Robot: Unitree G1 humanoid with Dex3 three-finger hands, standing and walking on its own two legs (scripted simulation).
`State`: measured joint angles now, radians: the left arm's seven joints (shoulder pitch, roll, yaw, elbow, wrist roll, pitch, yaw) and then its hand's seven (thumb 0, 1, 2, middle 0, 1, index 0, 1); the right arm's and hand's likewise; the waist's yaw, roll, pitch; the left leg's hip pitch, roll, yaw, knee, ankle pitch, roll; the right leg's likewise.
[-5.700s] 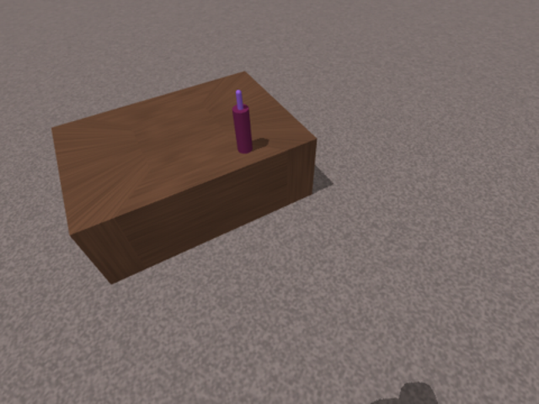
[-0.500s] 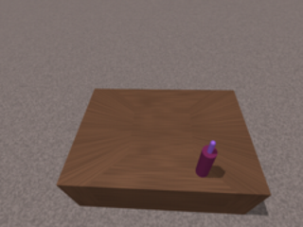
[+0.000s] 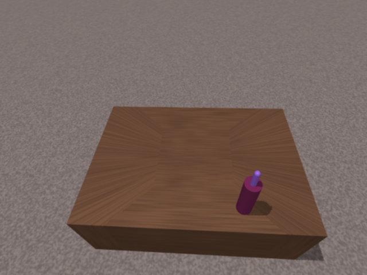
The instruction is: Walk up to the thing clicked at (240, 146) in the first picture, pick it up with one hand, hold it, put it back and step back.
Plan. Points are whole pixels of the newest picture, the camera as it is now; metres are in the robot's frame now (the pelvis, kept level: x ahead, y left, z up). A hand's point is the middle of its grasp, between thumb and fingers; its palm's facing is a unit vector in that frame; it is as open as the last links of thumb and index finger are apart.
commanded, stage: stand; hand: right
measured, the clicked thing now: (250, 191) +0.45 -0.20 -0.29
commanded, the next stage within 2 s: go down in 0.70 s
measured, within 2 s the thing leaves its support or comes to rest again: neither
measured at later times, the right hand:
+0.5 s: hand out of the picture +0.08 -0.25 -0.16, palm faces -0.03 +0.94 -0.34, open 7.4 cm
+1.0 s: hand out of the picture +0.14 -0.25 -0.16, palm faces +0.05 +0.95 -0.32, open 10.0 cm
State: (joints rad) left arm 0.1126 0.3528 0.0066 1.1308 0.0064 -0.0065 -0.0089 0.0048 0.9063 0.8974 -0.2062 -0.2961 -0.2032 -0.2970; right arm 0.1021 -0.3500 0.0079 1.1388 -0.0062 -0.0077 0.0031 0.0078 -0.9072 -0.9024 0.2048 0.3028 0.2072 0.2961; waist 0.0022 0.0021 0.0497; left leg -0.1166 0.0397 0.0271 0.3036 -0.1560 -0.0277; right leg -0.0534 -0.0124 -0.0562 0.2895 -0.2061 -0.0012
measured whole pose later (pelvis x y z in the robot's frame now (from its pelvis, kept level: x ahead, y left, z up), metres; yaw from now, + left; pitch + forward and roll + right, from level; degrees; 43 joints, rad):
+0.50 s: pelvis +0.01 +0.00 +0.00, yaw +0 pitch -1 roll +0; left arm 0.12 0.35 0.00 1.13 0.01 -0.01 -0.01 0.00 0.91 0.90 -0.21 -0.30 -0.20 -0.30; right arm 0.10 -0.35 0.01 1.13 -0.01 -0.01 0.00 0.01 -0.91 -0.90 0.20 0.30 0.21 0.30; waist 0.00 0.00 0.05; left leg -0.11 0.04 0.03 0.30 -0.17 -0.02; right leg -0.05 -0.02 -0.05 0.28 -0.21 0.00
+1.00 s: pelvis -0.01 +0.01 -0.01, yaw -1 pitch +4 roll +0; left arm 0.21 0.27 0.03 0.82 -0.03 -0.03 0.02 0.01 0.92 0.91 -0.22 -0.31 -0.22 -0.30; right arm -0.05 -0.34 -0.16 1.05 -0.07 -0.01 0.04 0.01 -0.61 -0.60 0.12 0.14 0.11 0.13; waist 0.01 0.02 0.05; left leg -0.31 0.03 0.04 0.46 -0.21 -0.01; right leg -0.27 -0.03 -0.04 0.47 -0.27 0.01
